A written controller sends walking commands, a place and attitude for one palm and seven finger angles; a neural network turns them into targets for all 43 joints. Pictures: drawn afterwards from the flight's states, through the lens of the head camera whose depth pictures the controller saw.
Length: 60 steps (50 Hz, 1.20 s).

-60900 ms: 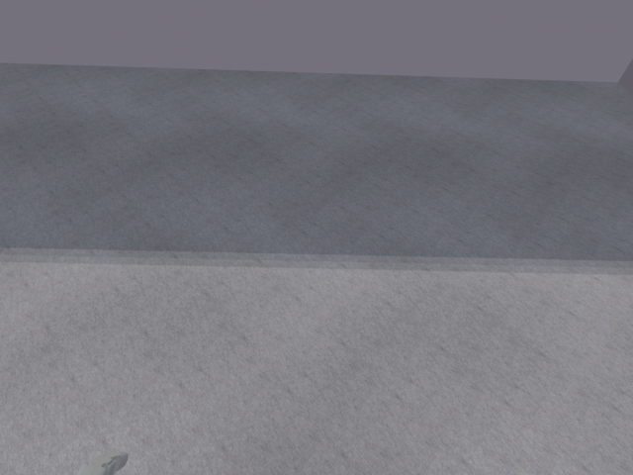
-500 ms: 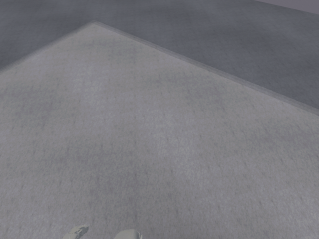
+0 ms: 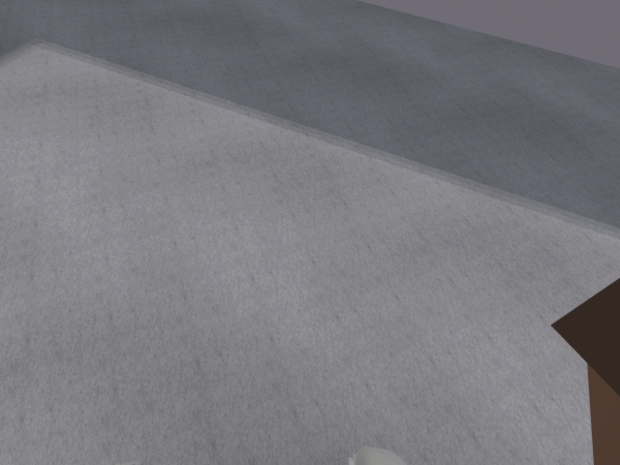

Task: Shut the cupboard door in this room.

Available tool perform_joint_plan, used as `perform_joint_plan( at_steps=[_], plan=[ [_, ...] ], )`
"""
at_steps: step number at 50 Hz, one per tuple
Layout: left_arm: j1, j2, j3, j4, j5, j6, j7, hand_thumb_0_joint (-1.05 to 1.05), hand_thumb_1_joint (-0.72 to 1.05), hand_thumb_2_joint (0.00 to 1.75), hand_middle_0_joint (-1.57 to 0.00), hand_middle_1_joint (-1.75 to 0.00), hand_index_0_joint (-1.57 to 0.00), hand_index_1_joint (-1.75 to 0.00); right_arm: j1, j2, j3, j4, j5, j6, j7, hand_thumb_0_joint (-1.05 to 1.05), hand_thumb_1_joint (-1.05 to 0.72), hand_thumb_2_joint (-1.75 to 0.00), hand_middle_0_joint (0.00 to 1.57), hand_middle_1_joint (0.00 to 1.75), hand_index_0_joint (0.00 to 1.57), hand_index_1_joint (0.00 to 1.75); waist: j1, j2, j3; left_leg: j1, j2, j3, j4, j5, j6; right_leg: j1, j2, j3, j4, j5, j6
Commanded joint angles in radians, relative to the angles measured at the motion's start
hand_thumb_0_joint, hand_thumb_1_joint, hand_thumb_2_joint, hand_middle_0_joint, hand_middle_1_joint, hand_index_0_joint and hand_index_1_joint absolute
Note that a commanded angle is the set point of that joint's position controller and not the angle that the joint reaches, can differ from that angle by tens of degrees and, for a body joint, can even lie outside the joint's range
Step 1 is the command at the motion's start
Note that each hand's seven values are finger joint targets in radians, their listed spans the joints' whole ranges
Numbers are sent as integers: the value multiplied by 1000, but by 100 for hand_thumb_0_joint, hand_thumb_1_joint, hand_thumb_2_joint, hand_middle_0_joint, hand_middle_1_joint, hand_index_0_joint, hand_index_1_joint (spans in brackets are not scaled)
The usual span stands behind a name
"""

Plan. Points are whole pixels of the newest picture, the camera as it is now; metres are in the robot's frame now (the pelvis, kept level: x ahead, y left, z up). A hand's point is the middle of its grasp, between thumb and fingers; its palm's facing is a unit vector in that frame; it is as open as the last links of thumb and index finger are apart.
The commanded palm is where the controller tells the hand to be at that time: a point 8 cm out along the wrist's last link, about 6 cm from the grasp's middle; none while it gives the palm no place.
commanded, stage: turn to face it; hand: left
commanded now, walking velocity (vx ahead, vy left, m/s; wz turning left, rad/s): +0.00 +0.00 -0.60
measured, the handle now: out of the picture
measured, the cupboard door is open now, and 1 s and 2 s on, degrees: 52 52 52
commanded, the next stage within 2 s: take the last steps up to it in 1.58 s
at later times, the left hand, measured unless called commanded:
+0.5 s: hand (219, 463) +0.14 +0.13 -0.16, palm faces -0.26 -0.94 -0.22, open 7.4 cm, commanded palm none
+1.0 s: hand (254, 403) +0.22 +0.09 -0.16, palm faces -0.55 -0.80 -0.25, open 7.4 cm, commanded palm none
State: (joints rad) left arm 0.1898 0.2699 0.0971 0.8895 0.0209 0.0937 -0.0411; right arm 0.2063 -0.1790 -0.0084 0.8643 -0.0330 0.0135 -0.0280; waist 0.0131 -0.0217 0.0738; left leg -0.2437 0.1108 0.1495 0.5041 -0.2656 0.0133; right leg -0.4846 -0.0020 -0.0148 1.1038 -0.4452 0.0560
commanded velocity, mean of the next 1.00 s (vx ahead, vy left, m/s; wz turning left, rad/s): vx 0.00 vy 0.00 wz -0.60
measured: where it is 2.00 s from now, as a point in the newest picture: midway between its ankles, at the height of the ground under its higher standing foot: outside the picture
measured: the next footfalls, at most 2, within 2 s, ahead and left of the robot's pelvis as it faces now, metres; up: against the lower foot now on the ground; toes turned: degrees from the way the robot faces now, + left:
right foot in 0.22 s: +0.02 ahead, -0.15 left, +0.00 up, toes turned -13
left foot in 0.62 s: +0.11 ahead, +0.08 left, +0.00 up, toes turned -18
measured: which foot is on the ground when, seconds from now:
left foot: down 0.00-0.20, up 0.22-0.60, down 0.62-1.00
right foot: up 0.00-0.20, down 0.22-0.62, up 0.64-1.00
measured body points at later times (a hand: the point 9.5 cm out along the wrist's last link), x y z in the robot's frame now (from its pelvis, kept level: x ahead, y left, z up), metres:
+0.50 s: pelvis +0.01 -0.03 +0.00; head +0.05 -0.05 +0.44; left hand +0.15 +0.18 -0.14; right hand +0.01 -0.31 -0.14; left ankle +0.05 +0.11 -0.69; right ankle -0.02 -0.14 -0.74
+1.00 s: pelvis +0.01 -0.03 -0.01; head +0.04 -0.05 +0.44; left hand +0.25 +0.14 -0.14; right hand -0.09 -0.26 -0.16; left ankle +0.07 +0.09 -0.74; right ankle -0.06 -0.12 -0.73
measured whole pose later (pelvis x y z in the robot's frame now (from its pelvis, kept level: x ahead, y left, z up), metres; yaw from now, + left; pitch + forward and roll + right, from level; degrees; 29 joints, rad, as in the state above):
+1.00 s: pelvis +0.01 -0.03 -0.01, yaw -35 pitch +0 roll -1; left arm 0.15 0.25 0.08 0.88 0.02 0.08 -0.05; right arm 0.24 -0.23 -0.04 0.90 -0.03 0.03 -0.01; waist -0.01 0.04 0.08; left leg -0.25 0.19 0.25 0.61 -0.34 -0.04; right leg -0.32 -0.03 -0.07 0.69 -0.34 0.03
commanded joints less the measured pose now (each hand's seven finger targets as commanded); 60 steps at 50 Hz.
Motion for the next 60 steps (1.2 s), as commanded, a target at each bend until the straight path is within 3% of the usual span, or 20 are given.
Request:
perform_joint_plan(
  at_steps=[1,8,9,10,11,14,18,24,28,29,31,32,37,45,49,50,51,52,57,60],
  plan=[
    [-83,20,2,-111,-1,-33,-4,0,90,90,-20,-30,-20,-30,84,-223,-78,-27,0,-17,-15,0,-90,-90,20,30,20,30,-56,205,-111,205,242,-113,-128,450,115,-46,-35,-36,-140,-1,3],
    [-3,39,3,-89,-1,-50,2,0,90,90,-20,-30,-20,-30,33,-257,-96,-18,6,-6,3,0,-90,-90,20,30,20,30,-6,208,-122,82,243,-13,21,340,45,240,-1,-102,-550,184,-44],
    [62,79,12,-66,3,-59,7,0,90,90,-20,-30,-20,-30,24,-245,-96,-22,13,-5,7,0,-90,-90,20,30,20,30,27,121,-146,-3,203,21,139,248,-2,372,-35,-51,-671,299,-66],
    [115,191,30,-52,13,-75,21,0,90,90,-20,-30,-20,-30,21,-165,-80,-52,22,0,14,0,-90,-90,20,30,20,30,56,-189,-154,-225,74,84,356,-120,-67,520,-258,253,-773,498,-147],
    [150,246,38,-37,1,-73,34,0,90,90,-20,-30,-20,-30,-52,-145,-66,-94,19,10,10,0,-90,-90,20,30,20,30,85,-290,-116,-366,-21,-6,559,-404,-85,464,-393,429,-773,751,-246],
    [16,180,27,-72,-1,-70,53,0,90,90,-20,-30,-20,-30,-53,-168,-72,-71,16,27,4,0,-90,-90,20,30,20,30,21,-260,-44,-431,11,-163,698,-224,-81,330,-307,378,-835,386,-250],
    [-28,136,8,-88,-2,-82,49,0,90,90,-20,-30,-20,-30,2,-155,-69,-36,12,24,15,0,-90,-90,20,30,20,30,-22,-132,-106,-316,-11,-131,588,-94,-106,322,-209,222,-763,538,-216],
    [23,160,19,-70,7,-76,48,0,90,90,-20,-30,-20,-30,-46,-137,-62,-65,21,13,8,0,-90,-90,20,30,20,30,11,-112,-129,-244,-57,-123,332,-153,-105,340,-218,338,-728,556,-256],
    [-30,155,23,-75,-1,-65,48,0,90,90,-20,-30,-20,-30,46,-139,-60,-44,30,-2,-3,0,-90,-90,20,30,20,30,-39,-129,-149,-19,-87,-123,21,-16,-89,235,-172,369,-639,565,-193],
    [-41,127,16,-83,-8,-60,46,0,90,90,-20,-30,-20,-30,82,-170,-64,-30,27,-11,-7,0,-90,-90,20,30,20,30,-56,-62,-165,126,-44,-139,-107,69,-79,133,-109,316,-581,460,-140],
    [-16,51,-1,-114,-15,-53,33,0,90,90,-20,-30,-20,-30,114,-314,-87,-45,6,-15,-13,0,-90,-90,20,30,20,30,-59,357,-152,204,348,-498,-233,234,89,-94,73,60,-194,-175,-35],
    [-34,81,4,-114,-4,-51,30,0,90,90,-20,-30,-20,-30,101,-304,-79,-54,-1,-9,-14,0,-90,-90,20,30,20,30,-64,244,-118,109,375,-474,-215,265,147,-63,26,84,-37,-177,-39],
    [-25,56,13,-80,-1,-33,3,0,90,90,-20,-30,-20,-30,5,-221,-61,-71,-2,-17,-19,0,-90,-90,20,30,20,30,-17,187,-75,111,219,-183,-159,406,102,-85,-17,26,69,-10,-1],
    [-80,23,-2,-103,0,-38,-3,0,90,90,-20,-30,-20,-30,65,-244,-86,-24,0,-8,-3,0,-90,-90,20,30,20,30,-55,246,-91,137,249,-77,-108,368,104,47,-17,-76,-273,10,-12],
    [34,58,7,-70,-1,-54,3,0,90,90,-20,-30,-20,-30,17,-261,-97,-26,10,-3,6,0,-90,-90,20,30,20,30,15,175,-138,23,223,0,79,274,20,315,-6,-86,-608,247,-51],
    [96,142,18,-52,7,-69,13,0,90,90,-20,-30,-20,-30,26,-216,-90,-38,20,-2,14,0,-90,-90,20,30,20,30,44,-11,-174,-106,144,51,254,114,-40,468,-135,77,-729,383,-98],
    [145,243,38,-36,9,-79,29,0,90,90,-20,-30,-20,-30,-40,-130,-65,-92,18,1,17,0,-90,-90,20,30,20,30,78,-316,-130,-376,-18,53,490,-384,-92,517,-358,420,-764,718,-199],
    [172,255,35,-26,-6,-76,42,0,90,90,-20,-30,-20,-30,-61,-170,-61,-99,19,20,6,0,-90,-90,20,30,20,30,86,-268,-136,-381,-13,-98,634,-388,-82,436,-409,439,-777,739,-270],
    [-22,136,4,-77,-6,-82,56,0,90,90,-20,-30,-20,-30,-4,-166,-66,-38,15,23,12,0,-90,-90,20,30,20,30,-22,-165,-137,-349,1,-142,644,-122,-105,373,-221,223,-736,655,-224],
    [-3,140,5,-68,-1,-84,52,0,90,90,-20,-30,-20,-30,-7,-151,-64,-31,15,27,16,0,-90,-90,20,30,20,30,-16,-108,-135,-298,-26,-125,562,-88,-108,340,-203,228,-752,569,-223]
  ],
)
